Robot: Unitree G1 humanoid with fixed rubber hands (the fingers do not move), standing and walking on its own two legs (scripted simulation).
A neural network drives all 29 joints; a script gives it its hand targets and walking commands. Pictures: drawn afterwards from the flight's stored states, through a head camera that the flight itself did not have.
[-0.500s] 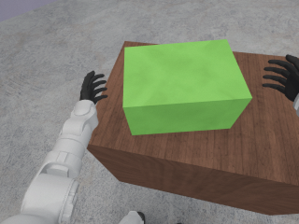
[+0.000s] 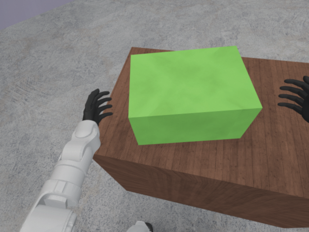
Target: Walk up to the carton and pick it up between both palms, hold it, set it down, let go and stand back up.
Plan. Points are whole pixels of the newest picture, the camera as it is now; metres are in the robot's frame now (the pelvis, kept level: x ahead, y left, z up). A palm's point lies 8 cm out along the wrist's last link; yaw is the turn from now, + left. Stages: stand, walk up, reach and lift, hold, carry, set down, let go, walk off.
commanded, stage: set down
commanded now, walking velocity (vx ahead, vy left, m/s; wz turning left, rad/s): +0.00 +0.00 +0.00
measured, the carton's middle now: (185, 96) +0.51 +0.00 -0.01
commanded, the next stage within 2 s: none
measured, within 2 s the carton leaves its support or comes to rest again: neither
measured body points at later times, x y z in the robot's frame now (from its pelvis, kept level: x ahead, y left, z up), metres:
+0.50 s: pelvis +0.01 +0.00 +0.02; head +0.15 -0.01 +0.44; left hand +0.37 +0.21 +0.05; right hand +0.42 -0.30 +0.05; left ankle +0.04 +0.14 -0.71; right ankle +0.01 -0.09 -0.71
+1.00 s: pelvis +0.02 +0.01 +0.03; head +0.09 +0.00 +0.47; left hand +0.33 +0.22 +0.05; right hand +0.37 -0.30 +0.05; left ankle +0.04 +0.14 -0.71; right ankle +0.01 -0.09 -0.71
